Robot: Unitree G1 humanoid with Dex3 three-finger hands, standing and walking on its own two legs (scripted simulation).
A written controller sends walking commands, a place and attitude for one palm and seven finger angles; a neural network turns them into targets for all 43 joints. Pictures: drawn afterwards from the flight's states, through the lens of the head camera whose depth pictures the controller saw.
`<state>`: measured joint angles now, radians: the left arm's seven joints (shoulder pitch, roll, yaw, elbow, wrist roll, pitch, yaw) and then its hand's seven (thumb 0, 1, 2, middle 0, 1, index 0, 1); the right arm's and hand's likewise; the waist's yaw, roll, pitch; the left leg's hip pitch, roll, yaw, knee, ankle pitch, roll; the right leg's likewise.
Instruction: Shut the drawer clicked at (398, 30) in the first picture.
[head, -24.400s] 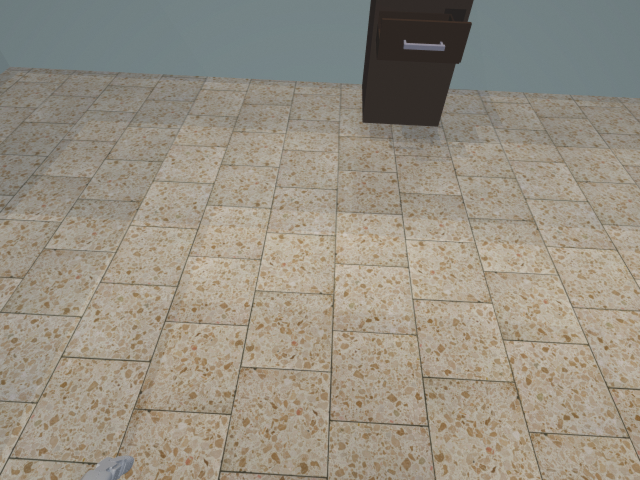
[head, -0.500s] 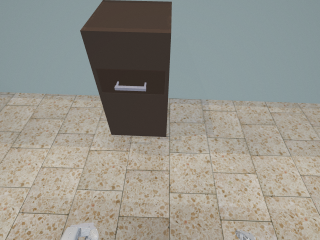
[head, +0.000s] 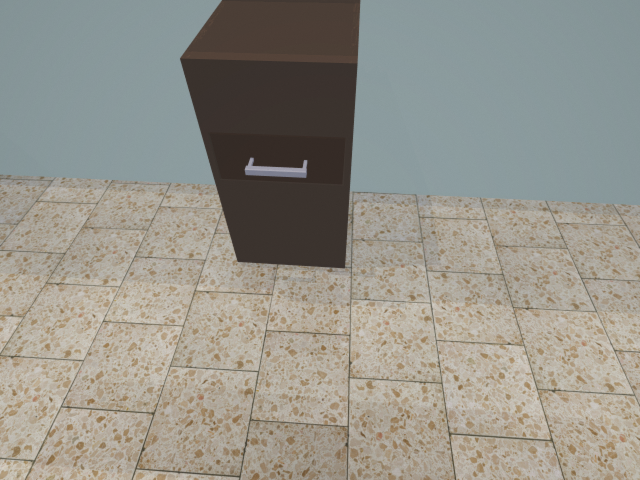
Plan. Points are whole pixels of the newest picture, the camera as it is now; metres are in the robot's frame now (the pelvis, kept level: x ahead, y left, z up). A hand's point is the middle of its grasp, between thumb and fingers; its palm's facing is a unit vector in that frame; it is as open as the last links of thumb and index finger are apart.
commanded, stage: let the arm hang, fingers relaxed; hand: left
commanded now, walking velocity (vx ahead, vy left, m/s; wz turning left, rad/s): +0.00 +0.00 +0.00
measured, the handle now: (277, 167) +0.96 +0.19 -0.25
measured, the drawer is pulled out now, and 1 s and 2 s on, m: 0.00 0.00 0.00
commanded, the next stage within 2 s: look to check the result in 0.38 s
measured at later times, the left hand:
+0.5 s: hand out of the picture +0.04 +0.19 -0.17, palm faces +0.01 -0.97 -0.23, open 7.4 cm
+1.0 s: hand out of the picture +0.06 +0.20 -0.16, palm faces +0.01 -0.96 -0.28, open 7.4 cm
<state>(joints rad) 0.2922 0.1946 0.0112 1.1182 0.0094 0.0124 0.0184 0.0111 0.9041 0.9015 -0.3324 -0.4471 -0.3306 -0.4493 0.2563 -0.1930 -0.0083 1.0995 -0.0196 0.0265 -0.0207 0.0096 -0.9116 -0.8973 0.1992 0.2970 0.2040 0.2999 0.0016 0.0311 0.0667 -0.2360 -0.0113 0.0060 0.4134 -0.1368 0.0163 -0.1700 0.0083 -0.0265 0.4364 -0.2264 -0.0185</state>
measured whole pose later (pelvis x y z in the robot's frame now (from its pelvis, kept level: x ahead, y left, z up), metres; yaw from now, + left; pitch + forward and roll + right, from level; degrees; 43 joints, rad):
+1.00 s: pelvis +0.02 -0.01 +0.00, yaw +0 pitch -2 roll +0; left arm 0.18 0.23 0.02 1.14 0.01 -0.01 0.02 0.01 0.90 0.90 -0.21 -0.30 -0.20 -0.30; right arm 0.17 -0.25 -0.02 1.13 -0.02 0.00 -0.02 0.01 -0.91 -0.90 0.20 0.30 0.20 0.30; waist 0.00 0.02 0.07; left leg -0.18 0.00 0.01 0.35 -0.14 0.00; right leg -0.11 0.02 -0.02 0.37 -0.23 -0.03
